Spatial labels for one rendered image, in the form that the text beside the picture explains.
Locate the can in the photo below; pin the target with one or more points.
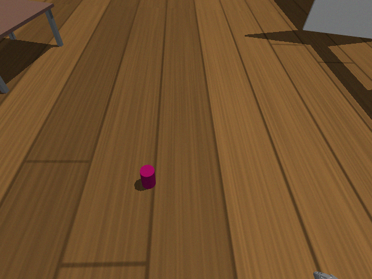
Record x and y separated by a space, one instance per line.
147 173

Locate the coffee table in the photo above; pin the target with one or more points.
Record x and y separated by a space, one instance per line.
16 13

